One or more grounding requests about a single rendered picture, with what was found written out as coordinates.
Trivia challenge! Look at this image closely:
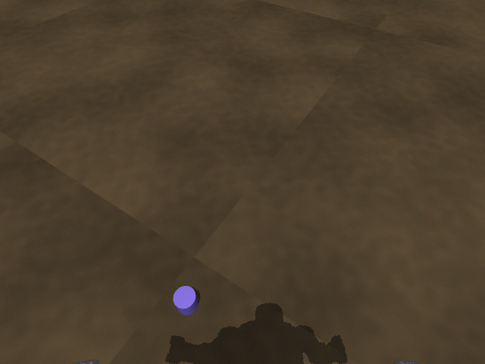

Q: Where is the can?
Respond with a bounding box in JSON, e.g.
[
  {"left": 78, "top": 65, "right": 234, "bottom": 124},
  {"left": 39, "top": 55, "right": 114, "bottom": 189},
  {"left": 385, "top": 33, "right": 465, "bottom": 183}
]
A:
[{"left": 173, "top": 286, "right": 198, "bottom": 315}]

